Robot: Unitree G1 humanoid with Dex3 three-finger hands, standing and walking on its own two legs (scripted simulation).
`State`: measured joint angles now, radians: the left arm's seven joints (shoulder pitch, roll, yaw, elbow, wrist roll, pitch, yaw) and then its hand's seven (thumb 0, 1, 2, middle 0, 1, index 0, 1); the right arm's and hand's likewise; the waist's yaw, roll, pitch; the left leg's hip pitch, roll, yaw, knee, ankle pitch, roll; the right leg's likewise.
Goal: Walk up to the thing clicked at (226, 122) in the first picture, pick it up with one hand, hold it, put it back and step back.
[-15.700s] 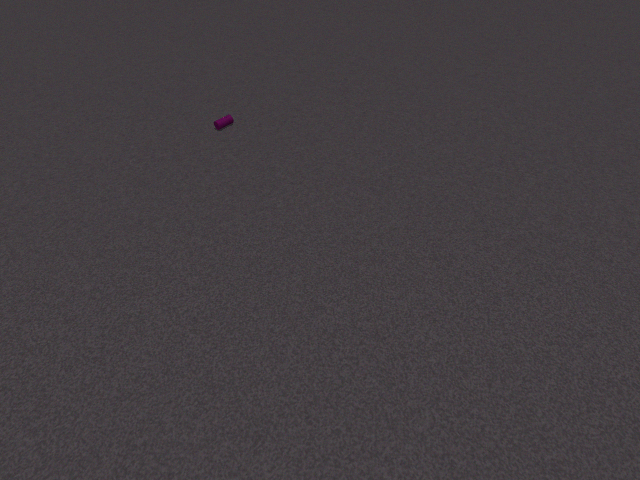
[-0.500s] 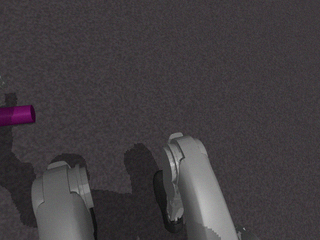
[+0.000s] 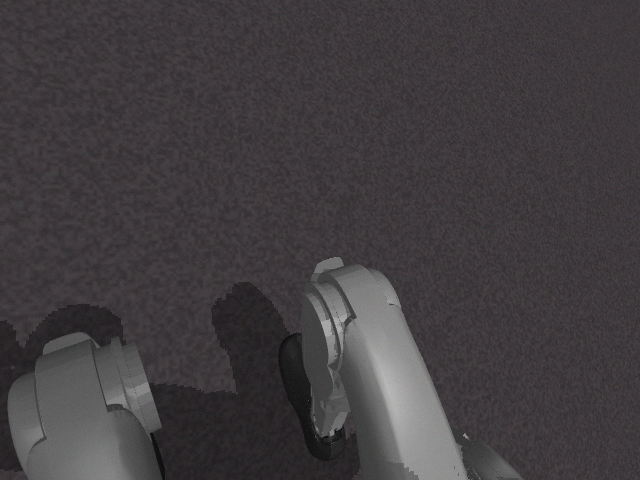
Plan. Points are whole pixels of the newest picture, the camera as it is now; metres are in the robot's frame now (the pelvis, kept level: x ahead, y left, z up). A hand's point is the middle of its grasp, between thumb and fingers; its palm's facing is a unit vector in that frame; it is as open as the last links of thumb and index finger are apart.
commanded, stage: rest palm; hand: left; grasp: from above
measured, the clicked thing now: out of the picture +0.46 +0.32 -0.27
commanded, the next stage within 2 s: close in 0.82 s
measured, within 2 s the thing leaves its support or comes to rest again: neither
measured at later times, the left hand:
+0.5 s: hand out of the picture +0.44 +0.31 -0.24, palm faces -0.45 -0.10 -0.88, open 14.2 cm
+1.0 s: hand out of the picture +0.44 +0.31 -0.25, palm faces -0.47 -0.12 -0.87, open 13.9 cm
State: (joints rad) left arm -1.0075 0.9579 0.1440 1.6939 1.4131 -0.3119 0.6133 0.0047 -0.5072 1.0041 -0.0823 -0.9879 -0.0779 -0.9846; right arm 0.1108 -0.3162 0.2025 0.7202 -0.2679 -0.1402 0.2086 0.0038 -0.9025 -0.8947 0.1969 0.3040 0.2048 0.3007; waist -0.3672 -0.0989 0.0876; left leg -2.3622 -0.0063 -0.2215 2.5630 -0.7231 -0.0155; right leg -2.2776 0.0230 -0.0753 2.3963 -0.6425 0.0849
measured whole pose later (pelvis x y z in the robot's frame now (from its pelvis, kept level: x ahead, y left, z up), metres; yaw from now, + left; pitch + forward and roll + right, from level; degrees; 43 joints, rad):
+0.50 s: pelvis +0.00 +0.01 +0.00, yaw -2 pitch +27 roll -14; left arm -0.98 1.00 0.12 1.70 1.40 -0.35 0.62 0.00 -0.52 1.02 -0.09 -0.95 -0.07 -0.96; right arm 0.10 -0.33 0.25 0.70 -0.30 -0.17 0.25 0.00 -0.90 -0.90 0.20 0.30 0.21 0.30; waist -0.37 -0.12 0.13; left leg -2.35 -0.01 -0.25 2.60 -0.74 -0.01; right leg -2.25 0.03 -0.10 2.40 -0.65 0.08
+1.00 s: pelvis +0.00 +0.01 +0.00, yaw -2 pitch +26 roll -15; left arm -1.00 1.01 0.11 1.74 1.34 -0.30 0.62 0.00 -0.45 0.95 -0.13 -0.95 -0.12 -0.95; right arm 0.08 -0.35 0.28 0.70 -0.29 -0.24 0.28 0.00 -0.91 -0.90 0.20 0.30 0.20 0.30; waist -0.38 -0.13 0.17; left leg -2.34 -0.01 -0.27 2.60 -0.74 -0.01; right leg -2.24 0.04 -0.11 2.39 -0.65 0.09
